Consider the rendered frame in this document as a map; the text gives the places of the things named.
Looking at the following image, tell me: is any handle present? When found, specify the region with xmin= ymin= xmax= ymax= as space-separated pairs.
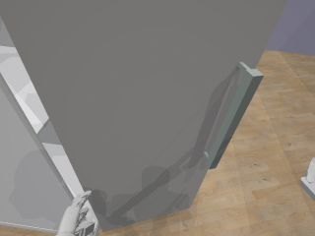
xmin=204 ymin=62 xmax=264 ymax=170

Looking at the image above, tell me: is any robot right hand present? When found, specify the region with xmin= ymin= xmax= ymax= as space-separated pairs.
xmin=300 ymin=157 xmax=315 ymax=202

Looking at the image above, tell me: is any robot left hand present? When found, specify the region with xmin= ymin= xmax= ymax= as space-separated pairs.
xmin=57 ymin=190 xmax=95 ymax=236

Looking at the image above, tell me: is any fridge door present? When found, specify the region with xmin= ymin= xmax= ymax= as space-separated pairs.
xmin=0 ymin=0 xmax=288 ymax=232

